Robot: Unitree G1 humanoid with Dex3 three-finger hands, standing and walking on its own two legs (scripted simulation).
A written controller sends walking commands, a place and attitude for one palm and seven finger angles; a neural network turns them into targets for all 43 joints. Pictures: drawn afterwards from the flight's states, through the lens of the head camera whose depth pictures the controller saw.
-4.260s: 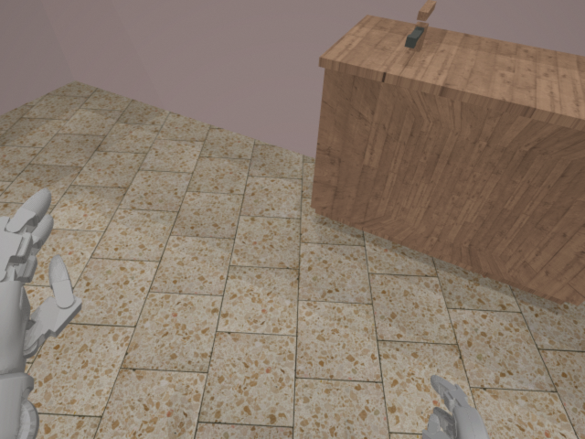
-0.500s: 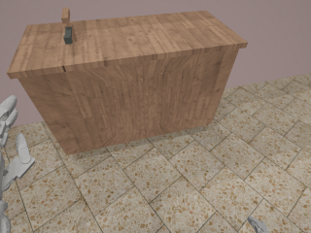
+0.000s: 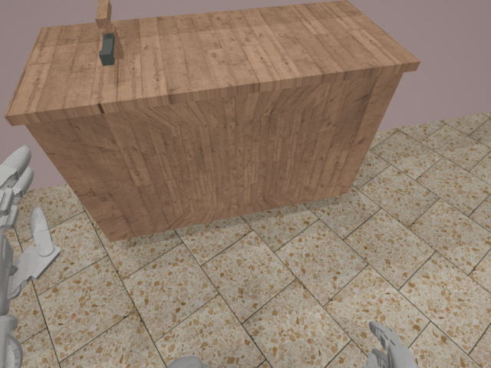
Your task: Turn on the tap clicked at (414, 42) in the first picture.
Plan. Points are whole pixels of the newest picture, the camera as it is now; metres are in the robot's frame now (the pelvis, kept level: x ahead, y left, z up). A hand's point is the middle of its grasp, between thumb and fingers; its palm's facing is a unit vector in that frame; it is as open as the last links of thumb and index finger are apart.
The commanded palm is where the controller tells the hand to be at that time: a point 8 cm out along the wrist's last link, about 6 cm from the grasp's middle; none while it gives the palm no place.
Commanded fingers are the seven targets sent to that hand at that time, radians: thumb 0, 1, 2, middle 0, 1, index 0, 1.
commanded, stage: take the last steps up to it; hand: left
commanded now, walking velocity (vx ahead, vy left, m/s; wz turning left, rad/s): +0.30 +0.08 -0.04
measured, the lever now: (107, 57) +0.77 +0.40 +0.09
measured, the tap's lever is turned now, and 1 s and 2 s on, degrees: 0 0 0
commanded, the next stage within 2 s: come to a stop and stand still in 1.22 s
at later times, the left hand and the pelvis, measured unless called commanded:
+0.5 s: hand (89, 160) +0.35 +0.25 +0.17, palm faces +0.38 -0.80 -0.46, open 7.4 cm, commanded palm +0.29 +0.29 +0.18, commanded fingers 0.00 0.90 0.90 -0.20 -0.30 -0.20 -0.30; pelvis +0.12 +0.02 -0.01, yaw -2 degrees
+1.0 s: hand (106, 102) +0.46 +0.26 +0.18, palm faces +0.34 -0.81 -0.47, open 7.5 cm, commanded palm +0.42 +0.31 +0.18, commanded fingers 0.00 0.90 0.90 -0.20 -0.30 -0.20 -0.30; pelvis +0.24 +0.04 -0.01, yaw -3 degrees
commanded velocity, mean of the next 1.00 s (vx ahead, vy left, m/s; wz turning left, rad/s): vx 0.27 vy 0.06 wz -0.01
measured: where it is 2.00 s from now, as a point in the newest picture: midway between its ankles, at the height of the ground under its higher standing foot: (242, 337)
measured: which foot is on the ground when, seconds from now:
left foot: up 0.00-0.04, down 0.06-0.38, up 0.40-0.68, down 0.70-1.00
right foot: down 0.00-0.08, up 0.10-0.34, down 0.36-0.72, up 0.74-1.00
